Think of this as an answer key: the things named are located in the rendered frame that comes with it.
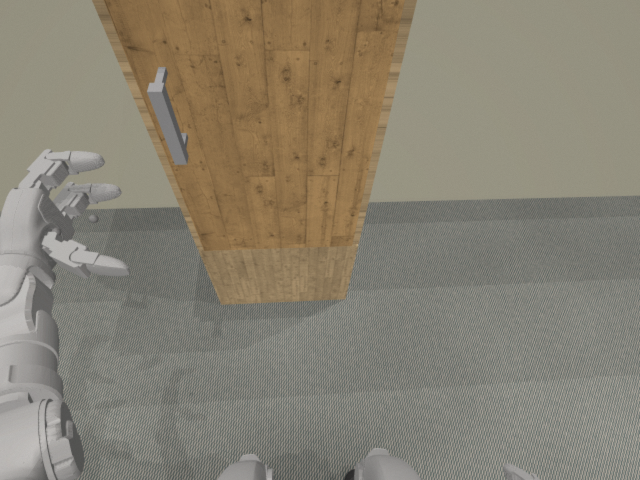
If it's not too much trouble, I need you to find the robot left upper arm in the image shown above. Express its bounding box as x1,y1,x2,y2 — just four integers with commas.
0,399,84,480

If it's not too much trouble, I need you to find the right robot thigh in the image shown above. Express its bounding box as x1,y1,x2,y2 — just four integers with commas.
354,455,422,480

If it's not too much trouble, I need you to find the cupboard door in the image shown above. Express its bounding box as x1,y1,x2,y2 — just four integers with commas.
104,0,405,251

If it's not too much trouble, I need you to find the robot left forearm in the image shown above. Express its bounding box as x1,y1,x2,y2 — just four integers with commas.
0,253,63,413

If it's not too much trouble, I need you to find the handle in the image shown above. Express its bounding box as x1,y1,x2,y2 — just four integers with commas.
147,67,189,165

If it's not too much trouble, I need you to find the robot left shin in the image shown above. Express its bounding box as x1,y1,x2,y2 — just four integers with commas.
240,454,261,462

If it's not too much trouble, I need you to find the robot left hand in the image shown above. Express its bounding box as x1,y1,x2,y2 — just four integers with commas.
0,149,130,279

